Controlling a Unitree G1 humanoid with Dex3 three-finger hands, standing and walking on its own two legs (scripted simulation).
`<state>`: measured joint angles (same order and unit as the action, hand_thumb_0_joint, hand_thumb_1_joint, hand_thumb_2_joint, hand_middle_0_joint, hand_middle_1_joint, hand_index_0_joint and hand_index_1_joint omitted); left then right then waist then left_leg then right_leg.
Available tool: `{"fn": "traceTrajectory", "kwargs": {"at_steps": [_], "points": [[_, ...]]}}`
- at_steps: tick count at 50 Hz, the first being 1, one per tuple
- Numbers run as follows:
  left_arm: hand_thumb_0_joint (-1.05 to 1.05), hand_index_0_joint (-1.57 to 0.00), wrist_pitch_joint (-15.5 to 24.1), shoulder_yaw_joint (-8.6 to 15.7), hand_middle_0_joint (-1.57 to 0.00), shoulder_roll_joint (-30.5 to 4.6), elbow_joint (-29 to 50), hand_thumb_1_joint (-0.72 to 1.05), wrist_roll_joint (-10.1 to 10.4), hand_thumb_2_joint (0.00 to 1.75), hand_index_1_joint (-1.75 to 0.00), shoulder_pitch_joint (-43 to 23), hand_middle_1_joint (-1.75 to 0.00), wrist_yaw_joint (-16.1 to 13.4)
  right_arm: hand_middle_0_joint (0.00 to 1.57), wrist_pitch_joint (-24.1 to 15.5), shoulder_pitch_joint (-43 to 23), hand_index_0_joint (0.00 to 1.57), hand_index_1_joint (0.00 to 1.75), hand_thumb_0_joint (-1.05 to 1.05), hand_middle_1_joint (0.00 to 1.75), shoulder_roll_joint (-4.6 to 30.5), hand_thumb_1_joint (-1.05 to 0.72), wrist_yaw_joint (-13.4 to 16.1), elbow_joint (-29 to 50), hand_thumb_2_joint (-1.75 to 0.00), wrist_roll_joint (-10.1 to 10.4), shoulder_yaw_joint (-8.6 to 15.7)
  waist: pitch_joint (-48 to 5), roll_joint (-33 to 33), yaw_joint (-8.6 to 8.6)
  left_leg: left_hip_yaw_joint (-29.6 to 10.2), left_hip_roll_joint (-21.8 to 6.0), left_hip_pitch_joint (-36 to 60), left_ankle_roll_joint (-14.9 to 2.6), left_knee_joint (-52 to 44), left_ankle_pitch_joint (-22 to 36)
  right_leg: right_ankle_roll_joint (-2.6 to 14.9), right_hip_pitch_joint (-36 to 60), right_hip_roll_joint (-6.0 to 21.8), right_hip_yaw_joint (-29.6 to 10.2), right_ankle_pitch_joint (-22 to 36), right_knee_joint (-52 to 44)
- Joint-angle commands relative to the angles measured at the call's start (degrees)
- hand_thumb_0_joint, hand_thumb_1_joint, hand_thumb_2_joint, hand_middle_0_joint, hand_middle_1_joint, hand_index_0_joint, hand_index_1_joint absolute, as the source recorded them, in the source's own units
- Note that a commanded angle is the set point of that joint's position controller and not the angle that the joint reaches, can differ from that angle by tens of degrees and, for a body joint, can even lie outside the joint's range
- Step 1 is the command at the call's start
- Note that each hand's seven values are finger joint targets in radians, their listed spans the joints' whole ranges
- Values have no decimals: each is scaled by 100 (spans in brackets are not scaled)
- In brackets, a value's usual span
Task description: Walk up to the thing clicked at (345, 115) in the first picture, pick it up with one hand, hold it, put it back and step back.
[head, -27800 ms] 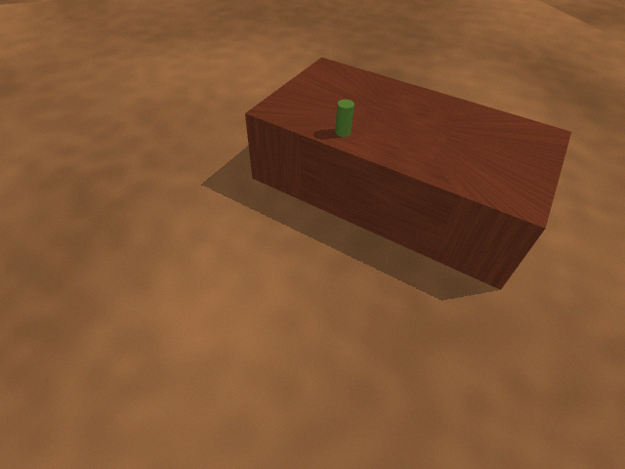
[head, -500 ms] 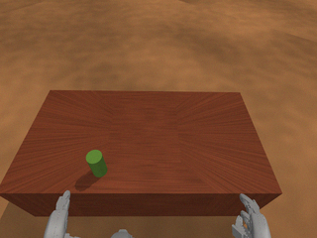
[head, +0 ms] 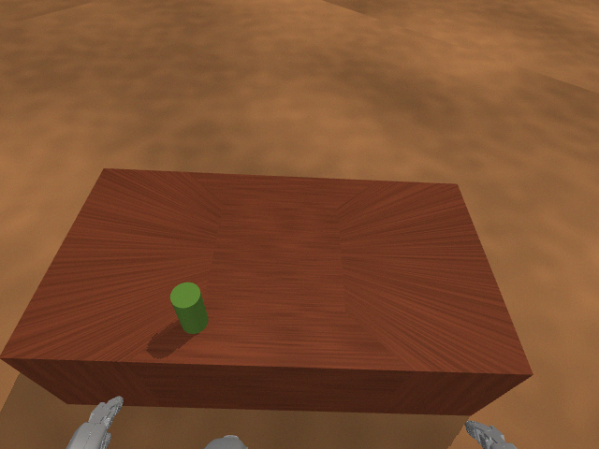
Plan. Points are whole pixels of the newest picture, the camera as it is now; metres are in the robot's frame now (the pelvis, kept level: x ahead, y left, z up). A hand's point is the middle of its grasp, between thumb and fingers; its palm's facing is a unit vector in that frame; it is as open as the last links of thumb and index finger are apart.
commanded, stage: stand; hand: left
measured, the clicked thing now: (190, 308) +0.46 +0.25 -0.31
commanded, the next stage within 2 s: none
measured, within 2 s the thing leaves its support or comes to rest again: neither
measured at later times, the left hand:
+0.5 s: hand out of the picture +0.07 +0.26 -0.12, palm faces -0.01 -0.94 -0.35, open 7.6 cm
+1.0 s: hand out of the picture +0.03 +0.26 -0.12, palm faces -0.03 -0.94 -0.35, open 7.4 cm
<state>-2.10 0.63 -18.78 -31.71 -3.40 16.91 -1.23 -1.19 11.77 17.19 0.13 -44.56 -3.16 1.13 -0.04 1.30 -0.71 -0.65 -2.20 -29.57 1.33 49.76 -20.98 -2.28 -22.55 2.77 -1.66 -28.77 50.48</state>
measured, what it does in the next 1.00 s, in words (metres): stands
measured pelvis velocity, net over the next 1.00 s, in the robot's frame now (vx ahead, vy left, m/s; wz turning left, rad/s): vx -0.01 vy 0.01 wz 0.00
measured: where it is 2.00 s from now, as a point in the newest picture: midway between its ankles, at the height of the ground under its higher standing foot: outside the picture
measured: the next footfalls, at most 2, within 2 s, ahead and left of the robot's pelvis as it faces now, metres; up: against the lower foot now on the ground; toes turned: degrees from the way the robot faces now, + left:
none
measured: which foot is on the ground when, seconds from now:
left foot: down 0.00-1.00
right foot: down 0.00-1.00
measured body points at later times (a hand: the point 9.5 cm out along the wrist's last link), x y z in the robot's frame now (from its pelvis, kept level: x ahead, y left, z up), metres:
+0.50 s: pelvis +0.01 +0.01 +0.03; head +0.00 +0.02 +0.48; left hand +0.07 +0.31 -0.10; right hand +0.08 -0.27 -0.10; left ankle +0.05 +0.14 -0.69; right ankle -0.02 -0.15 -0.69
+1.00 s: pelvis -0.01 +0.01 +0.05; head +0.00 +0.01 +0.50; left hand +0.03 +0.31 -0.09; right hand +0.05 -0.29 -0.09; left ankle +0.05 +0.14 -0.70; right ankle -0.02 -0.15 -0.69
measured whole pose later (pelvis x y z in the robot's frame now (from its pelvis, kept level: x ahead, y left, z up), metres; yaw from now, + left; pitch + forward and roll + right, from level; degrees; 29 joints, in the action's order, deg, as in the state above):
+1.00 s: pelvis -0.01 +0.01 +0.05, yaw +0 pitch -4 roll -1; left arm 0.0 0.6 -19.9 -65.1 -1.4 10.6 -0.3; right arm 0.5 8.4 19.3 -0.6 -65.0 -0.9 1.5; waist 4.0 -0.5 0.0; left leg 0.1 -2.1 -12.5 1.2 23.7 -7.8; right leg -3.3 -5.2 3.1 -1.1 -13.9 22.6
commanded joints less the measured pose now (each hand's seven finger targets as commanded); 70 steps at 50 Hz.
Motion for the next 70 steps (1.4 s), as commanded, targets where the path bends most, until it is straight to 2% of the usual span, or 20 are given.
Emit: {"fn": "traceTrajectory", "kwargs": {"at_steps": [1,4,5,7,10,13,17,20,23,25,29,36,41,45,47,51,55,58,62,70], "points": [[0,-20,416,401,-20,-953,-17,23,67,84,-30,-304,-30,-20,20,-181,-309,20,30,0,30,1061,-90,-17,318,-90,24,439,-291,-259,-3,-450,-147,902,-536,-1200,340,530,-156,123,-242,926,-1289],[0,-20,440,404,-20,-998,-478,47,86,90,-30,-200,-30,-54,20,-142,-362,20,30,0,30,1107,-90,-2,110,-90,35,452,-214,-385,-38,-584,-236,1049,-577,-1395,549,488,39,96,-173,1263,-1353],[0,-20,429,407,-20,-1026,-614,55,100,90,-30,-256,-30,-63,20,-128,-313,20,30,0,30,1134,-90,5,30,-90,44,448,-132,-370,-4,-618,-261,1039,-565,-1580,369,482,56,61,-145,1149,-1385],[0,-20,415,404,-20,-1030,-866,71,126,90,-30,-254,-30,-77,20,-123,-286,20,30,0,30,1198,-90,19,-151,-90,60,438,-138,-546,-14,-738,-363,1208,-562,-1789,619,447,157,38,-83,1332,-1399],[0,-20,417,379,-20,-1089,-1240,90,162,90,-30,-181,-30,-94,20,-96,-237,20,30,0,30,1241,-90,49,-408,-90,96,438,-317,-489,-22,-655,-383,1445,-526,-1750,1204,436,518,118,-103,1728,-1600],[0,-20,410,372,-20,-1185,-1565,90,184,90,-30,-253,-30,-98,20,-48,-217,20,30,0,30,1235,-90,75,-628,-90,113,404,-256,-277,29,-454,-298,1582,-463,-1782,1209,442,665,228,-227,1921,-1929],[0,-20,404,317,-20,-1228,-1886,90,219,90,-30,-349,-30,-113,20,-44,-171,20,30,0,30,1250,-90,90,-933,-90,145,350,-261,-190,58,-348,-313,1899,-398,-1821,1939,423,878,315,-271,2427,-2178],[0,-20,374,265,-20,-1208,-2104,90,229,90,-30,-445,-30,-112,20,-11,-306,20,30,0,30,1253,-90,86,-1075,-90,157,309,-37,-172,44,-380,-337,1864,-380,-2130,1584,369,960,300,-234,2175,-2450],[0,-20,370,243,-20,-1244,-2277,90,228,90,-30,-576,-30,-106,20,-12,-364,20,30,0,30,1245,-90,85,-1193,-90,183,280,44,-35,63,-359,-352,2006,-338,-2281,1768,352,1043,355,-250,2257,-2661],[0,-20,357,223,-20,-1229,-2380,90,230,90,-30,-673,-30,-97,20,6,-429,20,30,0,30,1255,-90,79,-1268,-90,194,279,235,-121,75,-384,-365,1927,-313,-2520,1381,331,1045,338,-246,1820,-2862],[0,-20,338,208,-20,-1200,-2605,90,218,90,-30,-706,-30,-55,20,13,-563,20,30,0,30,1296,-90,52,-1380,-90,199,271,442,-317,53,-546,-413,1733,-283,-3049,455,290,1182,291,-158,1377,-3028],[0,-20,366,214,-20,-1264,-2846,90,204,90,-30,-789,-30,-1,20,16,-667,20,30,0,30,1322,-90,18,-1528,-90,216,279,409,-322,58,-547,-398,1798,-214,-3275,184,258,1231,315,-165,1164,-3267],[0,-20,373,214,-20,-1283,-2916,90,200,90,-30,-866,-30,19,20,5,-681,20,30,0,30,1346,-90,18,-1609,-90,220,279,217,-287,80,-505,-410,2021,-204,-3237,419,266,1242,374,-225,1304,-3355],[0,-20,348,213,-20,-1287,-2993,90,212,90,-30,-834,-30,32,20,44,-660,20,30,0,30,1419,-90,22,-1671,-90,210,278,346,-363,85,-562,-434,1798,-209,-3364,-67,248,1216,330,-197,1072,-3367],[0,-20,345,215,-20,-1307,-3024,90,215,90,-30,-796,-30,43,20,42,-642,20,30,0,30,1429,-90,16,-1678,-90,224,273,395,-327,89,-567,-424,1792,-199,-3384,-71,261,1150,316,-202,1007,-3373],[0,-20,349,223,-20,-1289,-3071,90,228,90,-30,-779,-30,47,20,25,-617,20,30,0,30,1423,-90,16,-1711,-90,233,260,245,-241,108,-546,-461,1966,-211,-3311,199,290,1184,371,-245,1237,-3355],[0,-20,401,235,-20,-1316,-3038,90,241,90,-30,-883,-30,23,20,-2,-616,20,30,0,30,1392,-90,20,-1730,-90,241,242,-27,-7,132,-369,-442,2356,-253,-3003,1257,268,1306,470,-295,2002,-3386],[0,-20,398,240,-20,-1322,-3039,90,263,90,-30,-916,-30,14,20,-4,-591,20,30,0,30,1413,-90,24,-1753,-90,246,225,1,8,141,-334,-462,2410,-251,-2996,1643,255,1355,486,-308,2217,-3368],[0,-20,383,226,-20,-1264,-3046,90,261,90,-30,-890,-30,10,20,4,-668,20,30,0,30,1438,-90,29,-1773,-90,243,216,54,-13,110,-314,-485,2451,-236,-2955,1872,230,1355,458,-247,2321,-3389],[0,-20,361,254,-20,-1303,-3010,90,254,90,-30,-999,-30,19,20,14,-731,20,30,0,30,1417,-90,37,-1792,-90,241,192,46,-137,104,-274,-480,2375,-200,-3044,1805,221,1523,457,-222,2330,-3435]]}}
